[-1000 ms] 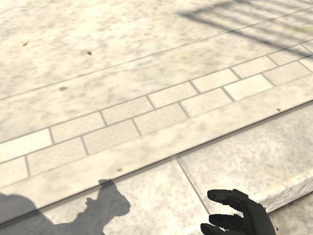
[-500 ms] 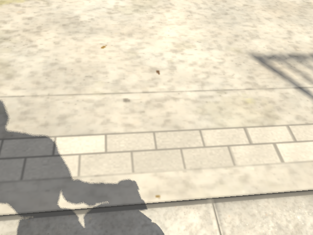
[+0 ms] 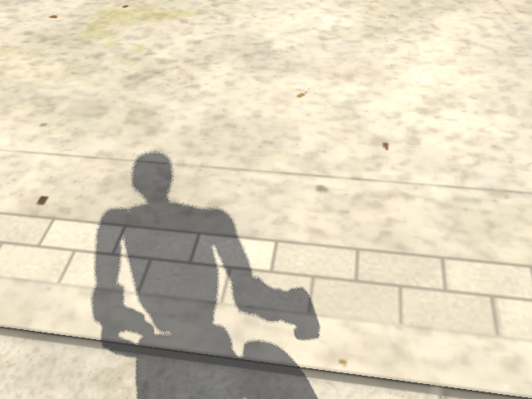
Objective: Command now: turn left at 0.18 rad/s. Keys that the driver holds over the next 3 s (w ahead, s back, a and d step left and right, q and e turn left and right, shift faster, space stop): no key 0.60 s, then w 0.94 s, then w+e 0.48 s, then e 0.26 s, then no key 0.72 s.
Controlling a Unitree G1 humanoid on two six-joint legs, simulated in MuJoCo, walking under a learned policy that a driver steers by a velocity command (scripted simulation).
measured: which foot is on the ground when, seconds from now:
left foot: up 0.00-0.06, down 0.08-0.84, up 0.86-1.00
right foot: down 0.00-1.00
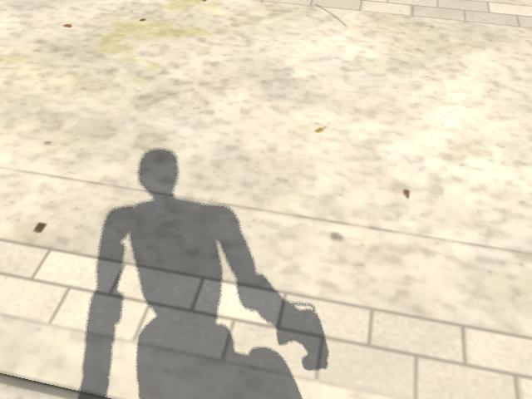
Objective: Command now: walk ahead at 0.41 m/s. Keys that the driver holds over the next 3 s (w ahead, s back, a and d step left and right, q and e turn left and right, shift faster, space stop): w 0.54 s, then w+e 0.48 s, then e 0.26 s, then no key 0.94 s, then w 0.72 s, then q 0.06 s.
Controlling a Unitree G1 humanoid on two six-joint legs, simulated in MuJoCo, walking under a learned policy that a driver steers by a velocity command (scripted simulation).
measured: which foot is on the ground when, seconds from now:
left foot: up 0.00-0.16, down 0.18-0.82, up 0.84-1.00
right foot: down 0.00-0.20, up 0.22-0.80, down 0.82-1.00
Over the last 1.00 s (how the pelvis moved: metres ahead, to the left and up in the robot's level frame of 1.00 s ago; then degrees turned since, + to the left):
0.14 0.01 0.01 3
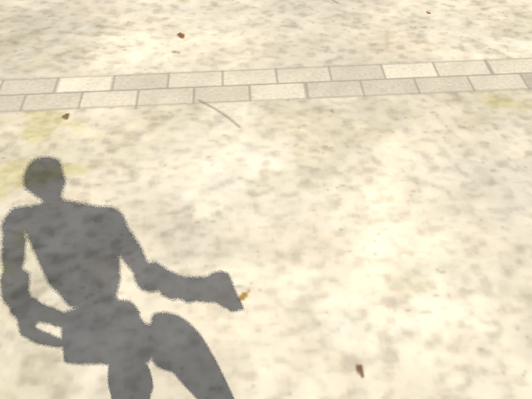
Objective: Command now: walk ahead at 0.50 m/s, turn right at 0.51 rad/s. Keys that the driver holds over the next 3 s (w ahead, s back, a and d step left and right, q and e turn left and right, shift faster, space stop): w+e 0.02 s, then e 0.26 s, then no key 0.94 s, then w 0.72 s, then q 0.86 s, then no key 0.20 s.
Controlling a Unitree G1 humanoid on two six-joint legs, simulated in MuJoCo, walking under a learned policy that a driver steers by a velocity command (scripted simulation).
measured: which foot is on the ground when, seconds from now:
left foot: up 0.00-0.24, down 0.26-1.00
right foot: down 0.00-0.26, up 0.28-0.60, down 0.62-1.00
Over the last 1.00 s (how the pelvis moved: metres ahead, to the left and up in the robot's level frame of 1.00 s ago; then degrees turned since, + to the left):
0.57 0.01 0.20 -13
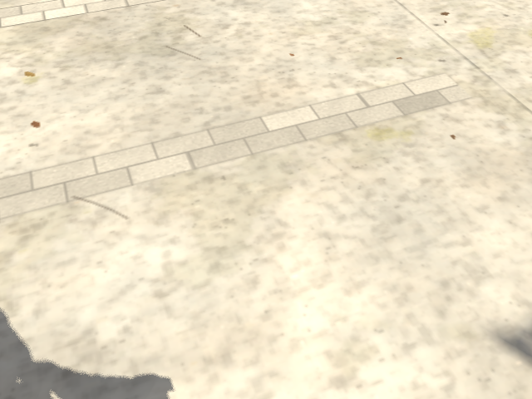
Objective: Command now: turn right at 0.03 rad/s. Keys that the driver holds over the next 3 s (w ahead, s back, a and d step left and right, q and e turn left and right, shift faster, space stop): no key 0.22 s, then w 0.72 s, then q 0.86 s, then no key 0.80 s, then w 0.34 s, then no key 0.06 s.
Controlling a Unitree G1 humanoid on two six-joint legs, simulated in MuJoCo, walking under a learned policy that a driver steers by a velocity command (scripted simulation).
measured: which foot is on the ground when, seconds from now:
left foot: down 0.00-0.96, up 0.98-1.00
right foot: down 0.00-0.46, up 0.48-0.92, down 0.94-1.00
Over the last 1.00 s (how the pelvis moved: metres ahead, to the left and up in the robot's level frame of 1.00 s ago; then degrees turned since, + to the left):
0.24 0.02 -0.01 -16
